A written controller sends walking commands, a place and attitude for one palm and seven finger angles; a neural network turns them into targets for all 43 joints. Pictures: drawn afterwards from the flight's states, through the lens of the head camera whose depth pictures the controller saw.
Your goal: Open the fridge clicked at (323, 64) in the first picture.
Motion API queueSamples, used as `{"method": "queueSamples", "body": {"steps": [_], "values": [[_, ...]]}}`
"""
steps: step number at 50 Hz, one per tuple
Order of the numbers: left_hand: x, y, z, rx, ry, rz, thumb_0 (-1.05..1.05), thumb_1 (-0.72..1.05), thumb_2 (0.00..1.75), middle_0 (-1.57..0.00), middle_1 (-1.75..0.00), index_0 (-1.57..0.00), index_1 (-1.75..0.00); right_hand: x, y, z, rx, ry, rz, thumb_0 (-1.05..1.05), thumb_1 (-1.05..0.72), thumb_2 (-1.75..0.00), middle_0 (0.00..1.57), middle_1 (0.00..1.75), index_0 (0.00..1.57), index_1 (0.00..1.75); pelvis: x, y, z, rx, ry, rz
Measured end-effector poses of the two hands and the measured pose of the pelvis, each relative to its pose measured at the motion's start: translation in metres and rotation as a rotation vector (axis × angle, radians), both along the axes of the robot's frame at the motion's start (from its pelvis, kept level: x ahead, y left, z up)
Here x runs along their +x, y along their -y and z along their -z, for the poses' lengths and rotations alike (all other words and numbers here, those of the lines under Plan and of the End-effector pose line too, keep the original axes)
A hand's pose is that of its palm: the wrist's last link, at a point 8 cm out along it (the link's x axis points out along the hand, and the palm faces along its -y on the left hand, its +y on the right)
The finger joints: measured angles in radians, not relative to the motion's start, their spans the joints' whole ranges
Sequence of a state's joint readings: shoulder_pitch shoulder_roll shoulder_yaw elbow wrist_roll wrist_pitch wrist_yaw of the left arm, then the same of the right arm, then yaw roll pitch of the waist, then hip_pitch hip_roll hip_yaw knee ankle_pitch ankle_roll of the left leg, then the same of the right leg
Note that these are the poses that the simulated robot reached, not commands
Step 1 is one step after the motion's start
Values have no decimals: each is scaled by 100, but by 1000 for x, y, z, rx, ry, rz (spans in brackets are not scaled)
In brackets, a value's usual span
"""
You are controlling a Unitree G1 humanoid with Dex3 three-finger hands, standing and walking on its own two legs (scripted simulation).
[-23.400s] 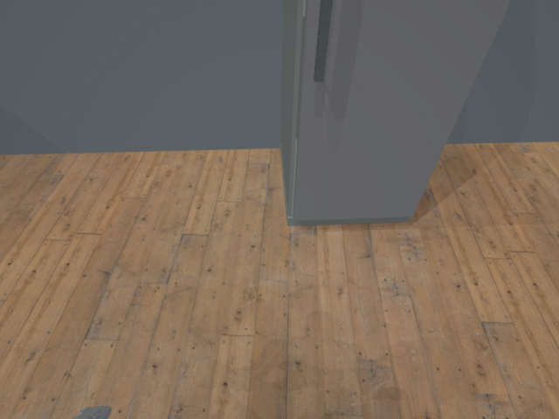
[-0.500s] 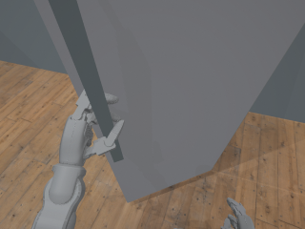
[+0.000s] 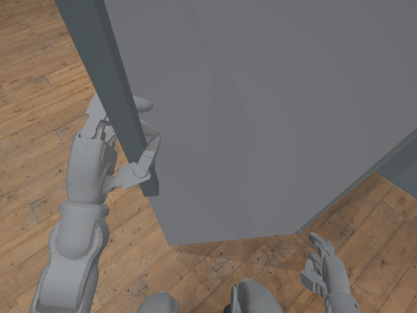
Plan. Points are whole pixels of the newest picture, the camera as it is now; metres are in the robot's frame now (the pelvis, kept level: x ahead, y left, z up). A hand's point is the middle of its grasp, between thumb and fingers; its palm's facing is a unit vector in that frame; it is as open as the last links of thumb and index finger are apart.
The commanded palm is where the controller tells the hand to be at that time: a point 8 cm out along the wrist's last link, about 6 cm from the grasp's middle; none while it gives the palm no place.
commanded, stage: walk backward, drawing the door open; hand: left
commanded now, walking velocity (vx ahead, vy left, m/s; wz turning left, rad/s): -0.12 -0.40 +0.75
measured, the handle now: (117, 76) +0.34 +0.12 +0.27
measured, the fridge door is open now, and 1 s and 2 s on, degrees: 50 72 67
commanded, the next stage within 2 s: stop walking and hold the door back in 0.60 s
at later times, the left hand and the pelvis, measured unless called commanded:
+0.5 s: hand (174, 235) +0.20 +0.05 +0.18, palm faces +0.52 -0.82 -0.22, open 6.8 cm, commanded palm +0.14 +0.09 +0.18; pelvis -0.02 -0.22 +0.01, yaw +21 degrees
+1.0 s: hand (213, 296) +0.14 +0.01 +0.19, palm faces +0.78 -0.61 -0.14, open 6.1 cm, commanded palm +0.11 +0.04 +0.18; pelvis -0.03 -0.36 +0.01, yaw +35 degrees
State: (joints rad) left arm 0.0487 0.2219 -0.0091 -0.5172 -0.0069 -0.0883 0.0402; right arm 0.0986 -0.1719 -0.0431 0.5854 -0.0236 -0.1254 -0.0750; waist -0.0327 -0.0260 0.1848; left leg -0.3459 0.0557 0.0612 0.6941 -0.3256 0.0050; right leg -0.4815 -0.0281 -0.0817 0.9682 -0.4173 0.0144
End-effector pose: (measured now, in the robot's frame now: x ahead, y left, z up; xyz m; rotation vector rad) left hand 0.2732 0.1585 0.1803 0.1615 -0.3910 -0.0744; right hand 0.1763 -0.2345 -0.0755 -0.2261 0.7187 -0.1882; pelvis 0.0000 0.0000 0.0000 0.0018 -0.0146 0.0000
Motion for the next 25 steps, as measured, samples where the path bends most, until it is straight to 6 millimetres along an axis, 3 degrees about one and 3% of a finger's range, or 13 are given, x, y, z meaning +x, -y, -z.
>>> {"method": "queueSamples", "body": {"steps": [6,10,13,17,20,25], "values": [[-31,14,-3,15,-51,-178,-7,55,80,-46,-140,-22,-137,-7,26,1,49,-102,-154,1,-90,-90,20,30,20,30,-16,63,-17,-51,6,-95],[-53,27,-3,37,-45,-326,-8,57,81,-46,-140,-20,-137,2,54,17,91,-118,-216,1,-90,-90,20,30,21,30,-13,112,-5,-33,-13,-159],[-68,37,-4,38,-60,-413,-8,58,82,-46,-140,-20,-136,11,78,22,73,-127,-230,1,-90,-90,20,30,21,30,-18,133,-5,-29,6,-209],[-88,47,-6,30,-83,-468,-6,59,82,-46,-140,-21,-137,23,104,9,20,-116,-251,1,-90,-90,20,30,21,30,-19,156,-11,2,1,-280],[-100,54,-3,32,-38,-487,-7,58,82,-46,-140,-21,-137,35,119,8,-21,-52,-287,1,-90,-90,20,30,20,30,-18,172,2,-21,-18,-312],[-120,70,-4,46,-43,-609,-7,59,83,-46,-140,-22,-137,39,139,0,-10,-107,-380,1,-90,-90,20,30,20,30,-17,223,-12,-27,22,-373]]}}
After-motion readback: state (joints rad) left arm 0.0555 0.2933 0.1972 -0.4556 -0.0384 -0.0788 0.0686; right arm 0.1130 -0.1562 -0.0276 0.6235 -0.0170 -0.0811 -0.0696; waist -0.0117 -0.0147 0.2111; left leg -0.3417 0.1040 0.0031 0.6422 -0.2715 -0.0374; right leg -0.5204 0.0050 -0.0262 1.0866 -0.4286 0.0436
